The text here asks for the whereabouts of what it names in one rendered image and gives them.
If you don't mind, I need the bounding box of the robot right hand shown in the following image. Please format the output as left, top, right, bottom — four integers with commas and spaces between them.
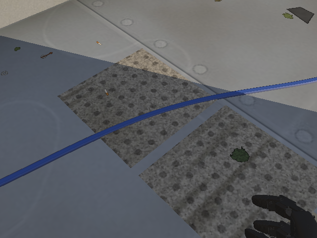
245, 194, 317, 238

